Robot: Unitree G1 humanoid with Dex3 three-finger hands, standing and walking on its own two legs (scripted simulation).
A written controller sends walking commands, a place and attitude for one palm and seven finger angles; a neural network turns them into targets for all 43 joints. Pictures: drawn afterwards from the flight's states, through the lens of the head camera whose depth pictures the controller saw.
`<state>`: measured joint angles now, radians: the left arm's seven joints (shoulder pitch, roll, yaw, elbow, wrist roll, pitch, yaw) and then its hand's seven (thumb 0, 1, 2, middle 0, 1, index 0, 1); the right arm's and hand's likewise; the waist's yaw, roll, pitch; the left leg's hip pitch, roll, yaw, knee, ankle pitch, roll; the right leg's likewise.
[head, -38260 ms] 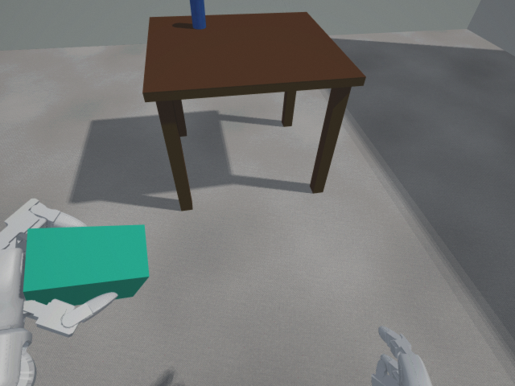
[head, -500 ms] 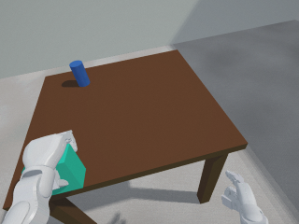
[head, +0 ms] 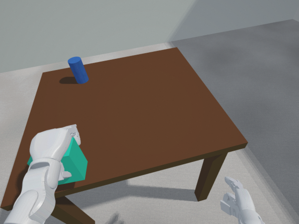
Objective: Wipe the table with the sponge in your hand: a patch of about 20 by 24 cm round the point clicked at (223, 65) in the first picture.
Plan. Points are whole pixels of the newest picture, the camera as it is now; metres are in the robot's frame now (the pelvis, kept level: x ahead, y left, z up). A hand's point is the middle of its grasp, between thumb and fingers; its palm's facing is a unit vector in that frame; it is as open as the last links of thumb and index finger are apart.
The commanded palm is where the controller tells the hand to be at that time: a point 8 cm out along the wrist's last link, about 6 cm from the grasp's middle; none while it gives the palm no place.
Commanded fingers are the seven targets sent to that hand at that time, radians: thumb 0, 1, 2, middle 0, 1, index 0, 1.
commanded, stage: move the sponge above the wiping area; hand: left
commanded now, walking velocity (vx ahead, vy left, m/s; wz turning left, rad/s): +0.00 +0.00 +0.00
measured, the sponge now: (63, 166) +0.23 +0.30 +0.02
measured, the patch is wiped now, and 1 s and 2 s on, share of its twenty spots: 0.00 0.00 0.00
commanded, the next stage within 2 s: lower the sponge onto the table in 1.74 s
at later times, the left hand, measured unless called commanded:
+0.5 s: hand (60, 152) +0.25 +0.30 +0.06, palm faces -0.02 -0.07 -1.00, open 10.6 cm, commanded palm +0.23 +0.30 +0.12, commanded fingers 0.00 0.10 1.30 -1.20 -1.60 -1.20 -1.60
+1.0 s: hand (61, 151) +0.27 +0.31 +0.04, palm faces -0.06 -0.06 -1.00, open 10.6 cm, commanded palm +0.25 +0.31 +0.11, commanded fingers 0.00 0.10 1.30 -1.20 -1.60 -1.20 -1.60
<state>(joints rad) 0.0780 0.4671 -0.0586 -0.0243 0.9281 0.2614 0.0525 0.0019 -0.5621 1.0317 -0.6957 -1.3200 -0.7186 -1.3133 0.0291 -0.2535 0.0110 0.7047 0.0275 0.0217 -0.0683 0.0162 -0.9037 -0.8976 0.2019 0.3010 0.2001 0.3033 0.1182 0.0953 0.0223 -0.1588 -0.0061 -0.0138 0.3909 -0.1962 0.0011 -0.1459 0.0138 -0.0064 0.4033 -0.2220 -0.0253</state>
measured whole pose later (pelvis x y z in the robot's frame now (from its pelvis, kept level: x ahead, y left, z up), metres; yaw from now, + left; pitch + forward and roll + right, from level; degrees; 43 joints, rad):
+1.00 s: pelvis +0.01 +0.01 +0.00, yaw +1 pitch +1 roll +0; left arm 0.00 0.47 -0.03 0.17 0.95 0.20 0.10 0.00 -0.56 1.03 -0.69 -1.32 -0.72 -1.32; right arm 0.07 -0.27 -0.02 0.71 0.04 0.02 -0.07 0.02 -0.90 -0.90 0.20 0.30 0.20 0.30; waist 0.10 0.08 -0.01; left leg -0.24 -0.01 -0.03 0.45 -0.23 0.01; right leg -0.20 0.01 -0.02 0.43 -0.25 -0.02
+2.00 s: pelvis +0.01 +0.00 +0.00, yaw +1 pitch +1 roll +0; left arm -0.07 0.46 -0.03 0.24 0.97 0.23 0.12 0.00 -0.56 1.03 -0.69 -1.32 -0.72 -1.32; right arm 0.05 -0.25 -0.01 0.71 0.05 0.04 -0.07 0.01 -0.90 -0.90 0.20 0.30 0.20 0.30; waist 0.10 0.08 -0.02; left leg -0.24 -0.01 -0.03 0.45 -0.23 0.01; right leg -0.20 0.01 -0.02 0.43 -0.25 -0.02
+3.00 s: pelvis +0.01 +0.01 -0.01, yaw +1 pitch +4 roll +0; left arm -0.08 0.43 -0.04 0.38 0.99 0.21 0.19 0.00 -0.56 1.03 -0.69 -1.32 -0.72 -1.32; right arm 0.10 -0.26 -0.04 0.73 0.05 0.05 -0.06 0.01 -0.90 -0.90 0.20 0.30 0.20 0.30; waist 0.07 0.06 -0.04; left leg -0.31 -0.01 -0.03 0.51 -0.26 0.01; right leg -0.28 0.02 -0.01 0.48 -0.27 -0.02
